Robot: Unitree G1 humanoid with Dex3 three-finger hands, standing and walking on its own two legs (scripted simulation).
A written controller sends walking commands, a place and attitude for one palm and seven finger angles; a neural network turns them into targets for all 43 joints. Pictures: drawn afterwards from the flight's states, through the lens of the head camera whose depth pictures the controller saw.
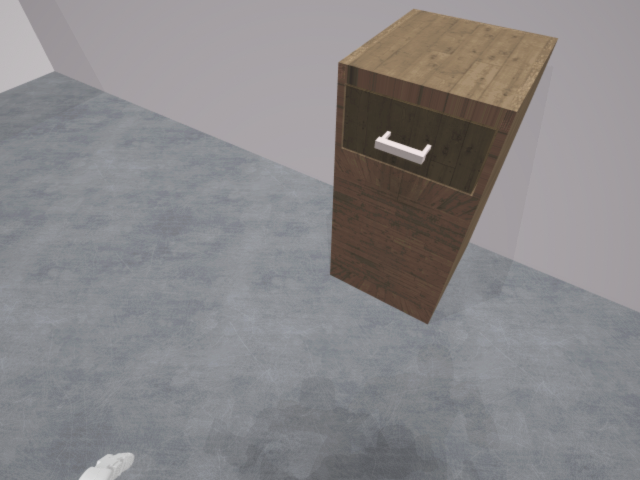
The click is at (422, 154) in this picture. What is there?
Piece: drawer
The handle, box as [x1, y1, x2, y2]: [374, 131, 431, 163]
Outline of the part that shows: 375,140 374,147 418,163 421,163 423,161 431,145 427,144 424,149 420,151 388,140 387,138 390,135 389,131 387,131 381,137 378,137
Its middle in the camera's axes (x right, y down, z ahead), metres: +0.20 -0.22 +0.93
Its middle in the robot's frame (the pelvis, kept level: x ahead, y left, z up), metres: +0.85 -0.16 -0.06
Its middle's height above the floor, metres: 0.71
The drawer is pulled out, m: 0.00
